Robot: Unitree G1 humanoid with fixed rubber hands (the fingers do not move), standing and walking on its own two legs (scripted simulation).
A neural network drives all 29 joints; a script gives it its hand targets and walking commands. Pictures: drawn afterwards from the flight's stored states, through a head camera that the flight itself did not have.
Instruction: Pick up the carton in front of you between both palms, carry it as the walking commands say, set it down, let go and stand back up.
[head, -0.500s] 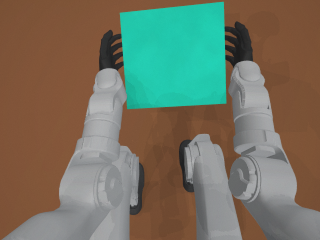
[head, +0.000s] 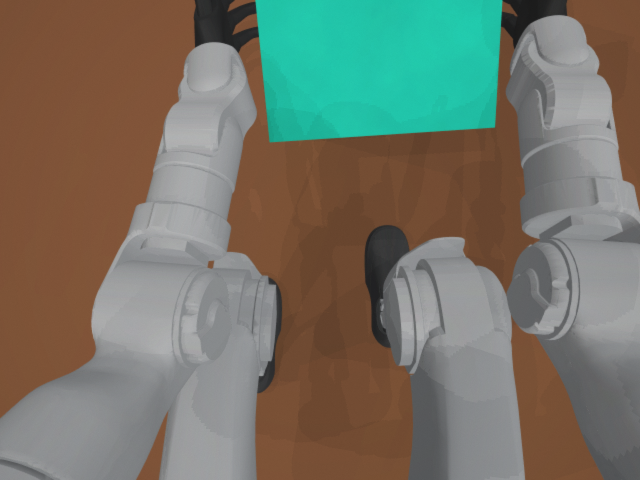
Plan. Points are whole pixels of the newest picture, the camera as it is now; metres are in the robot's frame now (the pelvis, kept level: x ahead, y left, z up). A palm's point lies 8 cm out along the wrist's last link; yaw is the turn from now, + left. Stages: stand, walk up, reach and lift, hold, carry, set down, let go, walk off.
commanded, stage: set down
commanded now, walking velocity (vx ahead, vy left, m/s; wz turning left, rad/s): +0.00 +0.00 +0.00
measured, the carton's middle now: (369, 43) +0.53 -0.12 -0.25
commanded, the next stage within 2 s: none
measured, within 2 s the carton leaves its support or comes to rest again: rests again in 0.46 s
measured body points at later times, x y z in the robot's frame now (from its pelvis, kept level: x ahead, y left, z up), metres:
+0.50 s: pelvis -0.01 +0.00 -0.02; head +0.35 -0.05 +0.25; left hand +0.55 +0.03 -0.18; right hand +0.51 -0.28 -0.18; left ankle +0.09 +0.12 -0.36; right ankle +0.14 -0.12 -0.36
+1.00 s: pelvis +0.00 +0.00 -0.02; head +0.36 -0.05 +0.24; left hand +0.56 +0.03 -0.19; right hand +0.52 -0.28 -0.19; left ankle +0.09 +0.12 -0.36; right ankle +0.14 -0.12 -0.36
